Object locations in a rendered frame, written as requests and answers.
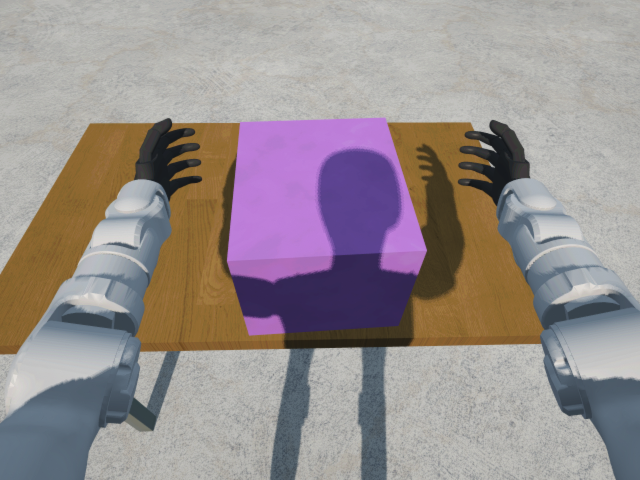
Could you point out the robot left forearm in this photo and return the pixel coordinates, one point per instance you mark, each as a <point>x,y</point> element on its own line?
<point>109,284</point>

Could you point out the robot right hand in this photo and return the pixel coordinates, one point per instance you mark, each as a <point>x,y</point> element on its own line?
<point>509,159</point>

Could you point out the robot left hand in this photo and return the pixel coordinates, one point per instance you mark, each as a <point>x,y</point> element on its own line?
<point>154,157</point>

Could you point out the left robot upper arm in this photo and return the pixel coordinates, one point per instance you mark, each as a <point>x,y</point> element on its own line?
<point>74,380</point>

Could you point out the right robot upper arm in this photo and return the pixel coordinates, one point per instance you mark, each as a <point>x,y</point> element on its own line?
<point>593,367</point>

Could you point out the robot right forearm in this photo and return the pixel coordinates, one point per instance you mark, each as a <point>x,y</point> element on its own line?
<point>562,269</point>

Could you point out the carton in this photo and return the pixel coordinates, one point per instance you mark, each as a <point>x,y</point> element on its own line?
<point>323,233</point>

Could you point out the table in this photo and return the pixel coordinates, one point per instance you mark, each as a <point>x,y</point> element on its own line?
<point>469,290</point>

